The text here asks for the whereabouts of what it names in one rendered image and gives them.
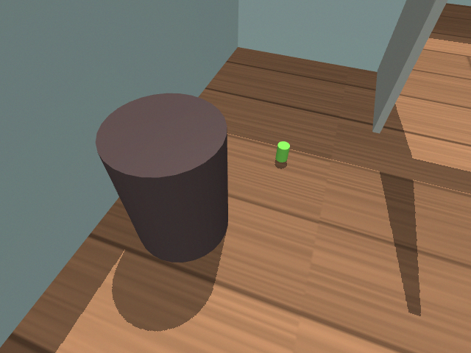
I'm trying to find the can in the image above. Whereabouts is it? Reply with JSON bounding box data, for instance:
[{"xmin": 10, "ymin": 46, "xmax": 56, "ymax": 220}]
[{"xmin": 276, "ymin": 141, "xmax": 290, "ymax": 163}]

